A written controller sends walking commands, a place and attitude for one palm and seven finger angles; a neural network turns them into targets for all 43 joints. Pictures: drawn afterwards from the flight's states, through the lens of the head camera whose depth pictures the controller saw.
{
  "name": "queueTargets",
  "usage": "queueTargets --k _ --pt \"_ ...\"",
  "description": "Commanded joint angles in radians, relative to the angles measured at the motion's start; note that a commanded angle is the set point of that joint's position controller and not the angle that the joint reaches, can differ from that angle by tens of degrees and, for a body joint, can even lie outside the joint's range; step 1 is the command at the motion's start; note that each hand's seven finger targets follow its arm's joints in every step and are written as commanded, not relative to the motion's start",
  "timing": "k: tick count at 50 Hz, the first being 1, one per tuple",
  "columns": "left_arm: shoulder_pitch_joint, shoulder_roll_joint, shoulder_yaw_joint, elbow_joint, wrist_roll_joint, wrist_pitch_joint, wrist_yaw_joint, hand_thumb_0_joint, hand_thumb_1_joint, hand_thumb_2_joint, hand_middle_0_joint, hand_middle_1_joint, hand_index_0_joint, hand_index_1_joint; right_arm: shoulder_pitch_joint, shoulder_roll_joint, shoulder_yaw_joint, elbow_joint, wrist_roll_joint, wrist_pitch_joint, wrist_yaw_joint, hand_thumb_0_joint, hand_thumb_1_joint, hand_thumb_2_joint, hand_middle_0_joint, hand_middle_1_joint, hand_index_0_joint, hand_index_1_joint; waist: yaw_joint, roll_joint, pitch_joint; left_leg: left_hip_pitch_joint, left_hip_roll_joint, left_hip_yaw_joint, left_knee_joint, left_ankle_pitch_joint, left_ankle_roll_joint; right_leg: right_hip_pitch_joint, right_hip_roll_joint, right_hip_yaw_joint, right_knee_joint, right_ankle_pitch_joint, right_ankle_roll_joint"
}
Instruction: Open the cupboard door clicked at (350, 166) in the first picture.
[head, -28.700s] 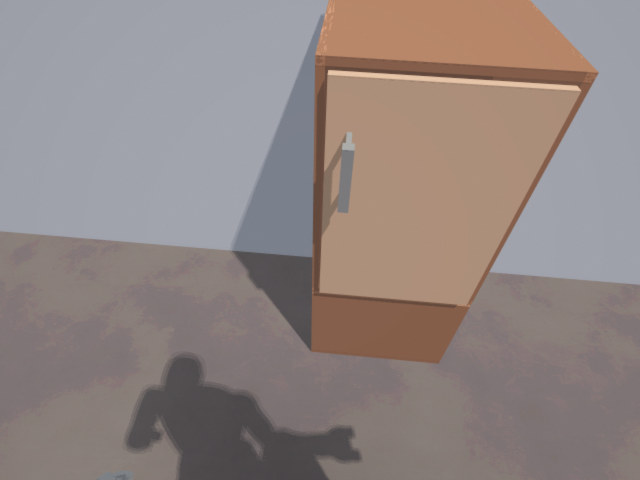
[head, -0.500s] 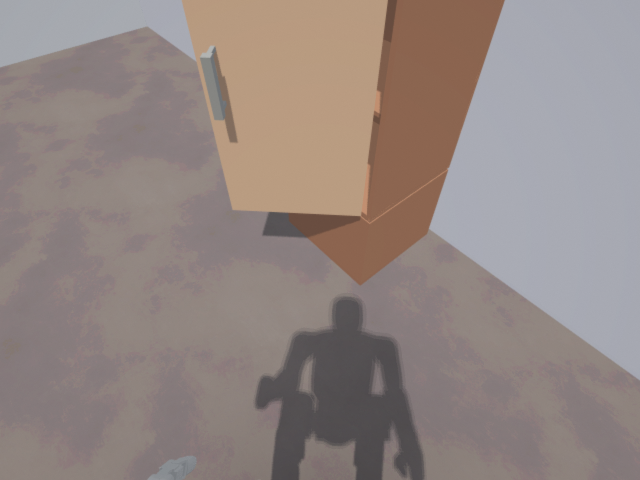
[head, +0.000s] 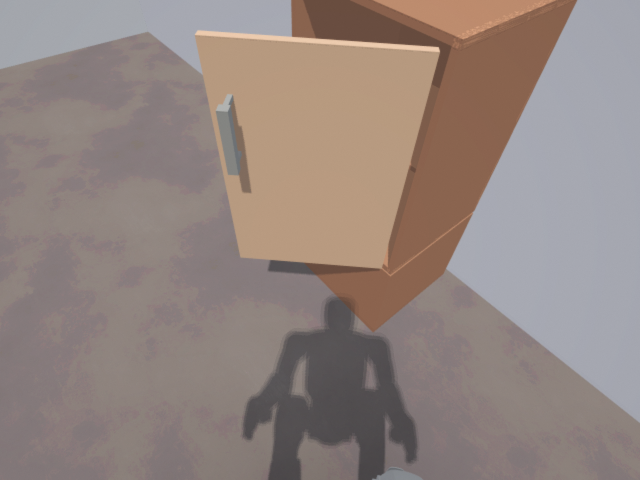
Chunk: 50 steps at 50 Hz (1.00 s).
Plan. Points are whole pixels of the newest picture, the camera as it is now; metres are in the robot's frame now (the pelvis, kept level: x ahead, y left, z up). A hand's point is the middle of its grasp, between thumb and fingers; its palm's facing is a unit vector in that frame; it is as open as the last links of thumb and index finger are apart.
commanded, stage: take the last steps up to it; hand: left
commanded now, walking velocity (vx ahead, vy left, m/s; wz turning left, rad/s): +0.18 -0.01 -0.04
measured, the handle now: (231, 135) +0.68 +0.22 +0.03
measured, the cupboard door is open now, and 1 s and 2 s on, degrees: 46 46 46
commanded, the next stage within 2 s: come to a stop and stand still in 0.04 s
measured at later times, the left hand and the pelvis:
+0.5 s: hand (201, 463) +0.17 +0.19 -0.19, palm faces +0.04 -0.98 -0.20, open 7.3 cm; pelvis +0.11 +0.00 -0.01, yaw -1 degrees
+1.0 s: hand out of the picture +0.12 +0.14 -0.18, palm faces -0.02 -0.97 -0.22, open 7.4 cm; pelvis +0.06 -0.04 -0.02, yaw -2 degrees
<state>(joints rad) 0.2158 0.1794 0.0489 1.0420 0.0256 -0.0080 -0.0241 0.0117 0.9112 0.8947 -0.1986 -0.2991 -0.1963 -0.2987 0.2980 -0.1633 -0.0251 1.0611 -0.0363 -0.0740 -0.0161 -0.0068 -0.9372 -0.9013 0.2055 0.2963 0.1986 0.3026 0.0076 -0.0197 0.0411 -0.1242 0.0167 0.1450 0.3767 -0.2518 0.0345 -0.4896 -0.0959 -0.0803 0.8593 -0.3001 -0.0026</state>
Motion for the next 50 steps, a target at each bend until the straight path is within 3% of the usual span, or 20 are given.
queueTargets --k 1,4,5,6,7,8,11,15,18,20,21,27,33,36,37,38,41,45,47,50 --pt "-0.023 0.029 0.003 -0.063 -0.004 -0.023 -0.002 0.0 0.9 0.9 -0.2 -0.3 -0.2 -0.3 0.079 -0.145 -0.032 -0.003 0.004 0.006 -0.007 0.0 -0.9 -0.9 0.2 0.3 0.2 0.3 -0.02 0.123 0.004 -0.006 0.247 -0.119 -0.114 0.296 0.112 0.089 0.026 -0.039 -0.174 0.054 -0.002" --pt "0.057 0.063 0.018 -0.038 -0.001 -0.025 0.002 0.0 0.9 0.9 -0.2 -0.3 -0.2 -0.3 0.062 -0.127 -0.025 0.007 0.009 0.02 -0.006 0.0 -0.9 -0.9 0.2 0.3 0.2 0.3 0.03 0.082 0.002 -0.093 0.187 -0.074 0.018 0.176 0.057 0.303 0.055 -0.046 -0.331 0.133 -0.015" --pt "0.141 0.113 0.032 -0.012 0.001 -0.035 0.009 0.0 0.9 0.9 -0.2 -0.3 -0.2 -0.3 0.051 -0.101 -0.021 0.003 0.017 0.019 -0.001 0.0 -0.9 -0.9 0.2 0.3 0.2 0.3 0.07 -0.027 -0.03 -0.194 0.123 -0.03 0.17 0.096 0.02 0.458 -0.006 0.055 -0.387 0.181 -0.042" --pt "0.236 0.196 0.05 0.019 0.003 -0.046 0.017 0.0 0.9 0.9 -0.2 -0.3 -0.2 -0.3 0.069 -0.068 -0.016 -0.014 0.024 0.019 0.004 0.0 -0.9 -0.9 0.2 0.3 0.2 0.3 0.094 -0.231 -0.073 -0.38 0.01 0.043 0.389 -0.128 -0.029 0.619 -0.214 0.329 -0.481 0.236 -0.133" --pt "0.285 0.237 0.053 0.025 -0.012 -0.044 0.024 0.0 0.9 0.9 -0.2 -0.3 -0.2 -0.3 0.048 -0.082 -0.018 -0.031 0.028 0.028 0.004 0.0 -0.9 -0.9 0.2 0.3 0.2 0.3 0.11 -0.273 -0.104 -0.427 -0.002 -0.008 0.624 -0.419 -0.041 0.616 -0.355 0.485 -0.601 0.254 -0.243" --pt "0.218 0.208 0.044 0.006 -0.016 -0.037 0.034 0.0 0.9 0.9 -0.2 -0.3 -0.2 -0.3 0.017 -0.082 -0.022 -0.035 0.029 0.035 0.001 0.0 -0.9 -0.9 0.2 0.3 0.2 0.3 0.087 -0.151 -0.031 -0.432 0.039 -0.095 0.676 -0.375 -0.041 0.501 -0.343 0.442 -0.619 0.25 -0.263" --pt "-0.007 0.111 0.013 -0.05 -0.009 -0.029 0.056 0.0 0.9 0.9 -0.2 -0.3 -0.2 -0.3 0.045 -0.027 -0.005 0.009 0.032 0.076 -0.009 0.0 -0.9 -0.9 0.2 0.3 0.2 0.3 -0.014 -0.145 -0.008 -0.238 0.079 -0.13 0.534 -0.241 -0.06 0.244 -0.236 0.189 -0.588 0.526 -0.193" --pt "0.003 0.138 0.026 -0.041 -0.011 -0.015 0.061 0.0 0.9 0.9 -0.2 -0.3 -0.2 -0.3 0.083 -0.014 -0.01 0.025 0.035 0.098 -0.01 0.0 -0.9 -0.9 0.2 0.3 0.2 0.3 -0.019 -0.073 -0.118 -0.139 0.012 -0.061 0.257 -0.068 -0.089 0.336 -0.173 0.091 -0.438 0.728 -0.157" --pt "-0.009 0.146 0.03 -0.053 -0.02 0.007 0.059 0.0 0.9 0.9 -0.2 -0.3 -0.2 -0.3 0.084 -0.067 -0.027 0.005 0.024 0.101 -0.01 0.0 -0.9 -0.9 0.2 0.3 0.2 0.3 -0.026 -0.018 -0.108 -0.045 0.054 -0.091 0.089 0.184 -0.064 0.252 -0.147 0.089 -0.35 0.517 -0.09" --pt "0.001 0.083 0.02 -0.075 -0.022 0.027 0.058 0.0 0.9 0.9 -0.2 -0.3 -0.2 -0.3 0.029 -0.16 -0.045 -0.048 0.013 0.095 -0.017 0.0 -0.9 -0.9 0.2 0.3 0.2 0.3 -0.005 0.203 -0.079 -0.118 0.293 -0.323 -0.009 0.552 0.078 0.197 0.014 -0.021 -0.203 0.038 0.008" --pt "0.006 0.077 0.02 -0.083 -0.024 0.037 0.062 0.0 0.9 0.9 -0.2 -0.3 -0.2 -0.3 -0.001 -0.19 -0.049 -0.065 0.008 0.099 -0.02 0.0 -0.9 -0.9 0.2 0.3 0.2 0.3 -0.004 0.22 -0.058 -0.179 0.338 -0.343 -0.046 0.557 0.142 0.208 0.061 0.006 -0.063 -0.216 0.009" --pt "-0.002 0.065 0.022 -0.086 -0.018 0.047 0.055 0.0 0.9 0.9 -0.2 -0.3 -0.2 -0.3 -0.04 -0.181 -0.049 -0.088 0.002 0.085 -0.04 0.0 -0.9 -0.9 0.2 0.3 0.2 0.3 -0.021 0.149 -0.127 0.052 0.293 -0.286 0.046 0.792 0.175 0.061 0.083 0.091 0.098 -0.259 0.017" --pt "0.067 0.077 0.017 -0.085 -0.017 0.04 0.052 0.0 0.9 0.9 -0.2 -0.3 -0.2 -0.3 -0.062 -0.201 -0.061 -0.095 0.016 0.09 -0.028 0.0 -0.9 -0.9 0.2 0.3 0.2 0.3 -0.013 0.164 -0.163 0.017 0.262 -0.26 0.062 0.6 0.125 0.262 0.084 0.042 -0.281 -0.054 0.009" --pt "0.119 0.106 -0.001 -0.104 0.012 0.005 0.097 0.0 0.9 0.9 -0.2 -0.3 -0.2 -0.3 -0.151 -0.168 -0.054 -0.177 0.041 0.07 -0.015 0.0 -0.9 -0.9 0.2 0.3 0.2 0.3 0.014 -0.113 -0.08 -0.114 0.103 -0.075 0.264 0.13 -0.04 0.279 -0.058 0.232 -0.489 0.571 -0.008" --pt "0.059 0.17 -0.003 -0.162 0.008 -0.008 0.094 0.0 0.9 0.9 -0.2 -0.3 -0.2 -0.3 -0.092 -0.099 -0.044 -0.214 0.029 0.081 0.008 0.0 -0.9 -0.9 0.2 0.3 0.2 0.3 -0.027 -0.173 -0.088 -0.217 0.022 -0.082 0.334 -0.1 -0.038 0.266 -0.122 0.295 -0.469 0.421 -0.07" --pt "0.05 0.178 -0.009 -0.17 0.009 -0.017 0.088 0.0 0.9 0.9 -0.2 -0.3 -0.2 -0.3 -0.112 -0.086 -0.04 -0.213 0.023 0.084 0.017 0.0 -0.9 -0.9 0.2 0.3 0.2 0.3 -0.023 -0.044 -0.078 -0.21 -0.003 -0.083 0.352 -0.125 -0.035 0.252 -0.123 0.307 -0.443 0.457 -0.118" --pt "0.059 0.168 0.001 -0.186 0.002 -0.029 0.092 0.0 0.9 0.9 -0.2 -0.3 -0.2 -0.3 -0.089 -0.076 -0.028 -0.216 0.024 0.087 0.015 0.0 -0.9 -0.9 0.2 0.3 0.2 0.3 -0.032 -0.159 -0.107 -0.234 0.005 -0.094 0.316 -0.082 -0.017 0.351 -0.086 0.241 -0.371 0.629 -0.134" --pt "0.061 0.116 -0.018 -0.192 -0.005 -0.011 0.086 0.0 0.9 0.9 -0.2 -0.3 -0.2 -0.3 -0.029 -0.118 -0.02 -0.177 0.019 0.068 0.009 0.0 -0.9 -0.9 0.2 0.3 0.2 0.3 -0.036 0.042 0.017 -0.089 0.101 -0.197 0.11 0.141 0.025 0.132 0.028 0.169 -0.376 0.134 -0.057" --pt "0.091 0.12 -0.023 -0.17 -0.008 0.002 0.08 0.0 0.9 0.9 -0.2 -0.3 -0.2 -0.3 -0.074 -0.127 -0.011 -0.17 0.016 0.072 0.008 0.0 -0.9 -0.9 0.2 0.3 0.2 0.3 -0.005 0.14 0.089 -0.216 0.121 -0.263 0.012 -0.055 0.052 0.166 0.067 0.138 -0.397 -0.067 -0.038" --pt "0.126 0.127 -0.029 -0.149 -0.004 -0.006 0.07 0.0 0.9 0.9 -0.2 -0.3 -0.2 -0.3 -0.077 -0.118 -0.005 -0.166 0.015 0.076 0.008 0.0 -0.9 -0.9 0.2 0.3 0.2 0.3 0.002 0.007 0.109 -0.247 0.07 -0.205 0.031 -0.154 0.02 0.168 0.037 0.2 -0.492 -0.155 -0.053"
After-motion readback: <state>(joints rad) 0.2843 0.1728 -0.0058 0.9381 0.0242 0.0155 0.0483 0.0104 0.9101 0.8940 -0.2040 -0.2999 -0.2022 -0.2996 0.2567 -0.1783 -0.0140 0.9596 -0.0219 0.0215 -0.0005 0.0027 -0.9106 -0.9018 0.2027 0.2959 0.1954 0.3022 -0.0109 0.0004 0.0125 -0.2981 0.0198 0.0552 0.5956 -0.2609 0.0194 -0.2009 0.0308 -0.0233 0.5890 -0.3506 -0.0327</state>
